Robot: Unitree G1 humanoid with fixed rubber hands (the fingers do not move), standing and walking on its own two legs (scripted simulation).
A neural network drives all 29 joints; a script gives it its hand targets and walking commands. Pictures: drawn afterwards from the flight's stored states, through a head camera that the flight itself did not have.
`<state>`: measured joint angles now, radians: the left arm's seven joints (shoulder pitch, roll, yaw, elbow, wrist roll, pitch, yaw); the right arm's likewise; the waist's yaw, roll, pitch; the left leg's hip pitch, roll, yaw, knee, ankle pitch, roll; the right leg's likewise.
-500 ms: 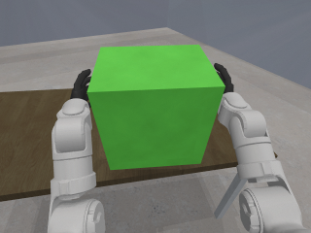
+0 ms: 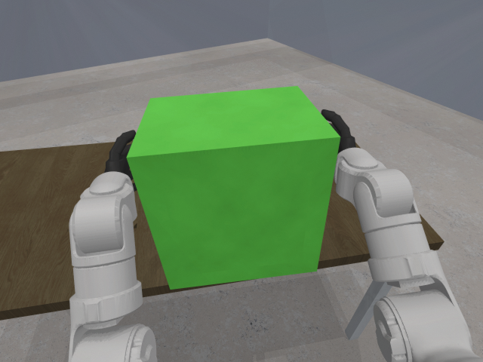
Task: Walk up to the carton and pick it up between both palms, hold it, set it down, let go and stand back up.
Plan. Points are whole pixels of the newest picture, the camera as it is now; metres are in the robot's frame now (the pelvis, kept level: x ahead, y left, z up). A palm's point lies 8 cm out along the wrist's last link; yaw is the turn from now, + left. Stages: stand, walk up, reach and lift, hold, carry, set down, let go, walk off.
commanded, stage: hold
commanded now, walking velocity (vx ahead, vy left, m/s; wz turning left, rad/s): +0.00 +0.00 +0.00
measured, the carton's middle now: (234, 186) +0.36 +0.02 +0.17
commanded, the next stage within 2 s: set down in 1.68 s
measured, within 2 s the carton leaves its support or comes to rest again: neither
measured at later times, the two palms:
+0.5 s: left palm (128, 164) +0.33 +0.17 +0.23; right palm (358, 153) +0.35 -0.16 +0.24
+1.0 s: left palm (125, 162) +0.34 +0.17 +0.23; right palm (355, 148) +0.35 -0.16 +0.24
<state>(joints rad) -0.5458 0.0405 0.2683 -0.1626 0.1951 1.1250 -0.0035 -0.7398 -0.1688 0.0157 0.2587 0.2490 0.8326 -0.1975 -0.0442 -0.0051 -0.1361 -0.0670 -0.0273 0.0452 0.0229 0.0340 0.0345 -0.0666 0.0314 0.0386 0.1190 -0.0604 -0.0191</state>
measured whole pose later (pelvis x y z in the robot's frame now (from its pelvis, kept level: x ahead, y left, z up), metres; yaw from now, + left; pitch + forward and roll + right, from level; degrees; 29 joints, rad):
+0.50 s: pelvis -0.01 -0.01 +0.00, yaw +0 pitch -1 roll +0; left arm -0.66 0.03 0.34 -0.10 0.27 1.14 -0.10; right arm -0.78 -0.13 -0.04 0.23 0.23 0.90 -0.24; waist -0.06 0.01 -0.12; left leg -0.02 -0.02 0.05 -0.02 0.06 0.03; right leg -0.04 0.04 0.04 0.09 -0.04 -0.02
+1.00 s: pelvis +0.01 +0.00 +0.00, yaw +0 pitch -1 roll +0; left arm -0.62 0.03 0.31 -0.25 0.27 1.22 -0.08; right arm -0.75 -0.14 -0.03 0.15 0.25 0.91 -0.23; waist -0.10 -0.02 -0.11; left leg -0.01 -0.03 0.04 -0.01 0.04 0.03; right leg 0.00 0.03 0.04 0.06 -0.05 -0.02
